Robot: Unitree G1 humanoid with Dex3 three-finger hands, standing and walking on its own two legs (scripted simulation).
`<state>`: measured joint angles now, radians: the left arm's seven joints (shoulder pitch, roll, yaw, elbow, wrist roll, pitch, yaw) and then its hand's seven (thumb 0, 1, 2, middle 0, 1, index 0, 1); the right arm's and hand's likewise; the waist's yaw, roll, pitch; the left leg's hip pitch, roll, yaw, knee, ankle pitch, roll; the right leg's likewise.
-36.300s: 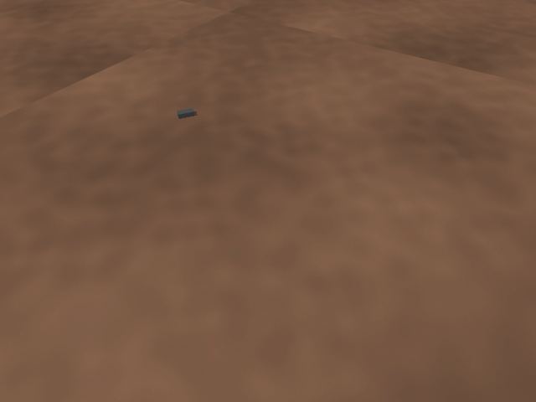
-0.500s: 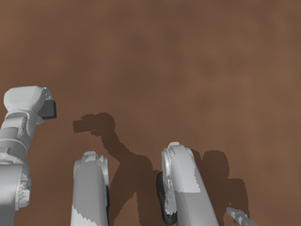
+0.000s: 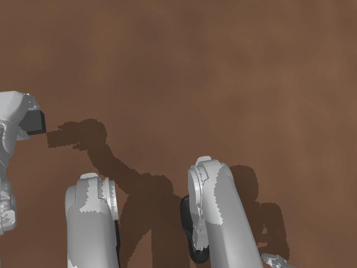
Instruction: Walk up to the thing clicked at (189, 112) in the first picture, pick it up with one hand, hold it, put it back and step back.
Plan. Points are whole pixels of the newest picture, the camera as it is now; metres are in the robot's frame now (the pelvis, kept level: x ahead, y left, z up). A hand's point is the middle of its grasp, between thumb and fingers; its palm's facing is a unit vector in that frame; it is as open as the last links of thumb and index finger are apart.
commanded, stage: crouch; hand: left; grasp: from above
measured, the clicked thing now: (17, 124) +0.46 +0.32 -0.21
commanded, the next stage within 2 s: lower in 0.14 s
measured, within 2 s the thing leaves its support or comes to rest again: rests again in 1.50 s
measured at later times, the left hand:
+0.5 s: hand (22, 125) +0.46 +0.32 -0.22, palm faces -0.48 -0.10 -0.87, open 7.8 cm
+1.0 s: hand (33, 126) +0.47 +0.31 -0.27, palm faces -0.45 -0.11 -0.89, open 7.7 cm
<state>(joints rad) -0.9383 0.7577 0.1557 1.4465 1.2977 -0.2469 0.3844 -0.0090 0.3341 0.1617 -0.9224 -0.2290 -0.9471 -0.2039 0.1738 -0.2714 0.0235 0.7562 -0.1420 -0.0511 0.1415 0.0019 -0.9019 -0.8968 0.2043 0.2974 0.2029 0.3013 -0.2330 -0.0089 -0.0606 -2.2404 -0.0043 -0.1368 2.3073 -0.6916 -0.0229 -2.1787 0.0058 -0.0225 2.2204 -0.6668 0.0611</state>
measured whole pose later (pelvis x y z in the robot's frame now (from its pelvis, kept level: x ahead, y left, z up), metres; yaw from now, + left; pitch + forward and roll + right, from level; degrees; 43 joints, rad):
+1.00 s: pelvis +0.00 +0.01 -0.06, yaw -5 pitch +31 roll -12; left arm -1.01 0.94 0.20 1.63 1.35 -0.26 0.52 -0.01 0.34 0.11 -0.96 -0.15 -0.99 -0.13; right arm 0.11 -0.30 0.16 0.73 -0.21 -0.10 0.18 0.00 -0.89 -0.89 0.20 0.30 0.20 0.30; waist -0.32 -0.07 0.07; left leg -2.37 -0.01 -0.21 2.54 -0.72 -0.01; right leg -2.28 0.04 -0.07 2.39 -0.67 0.08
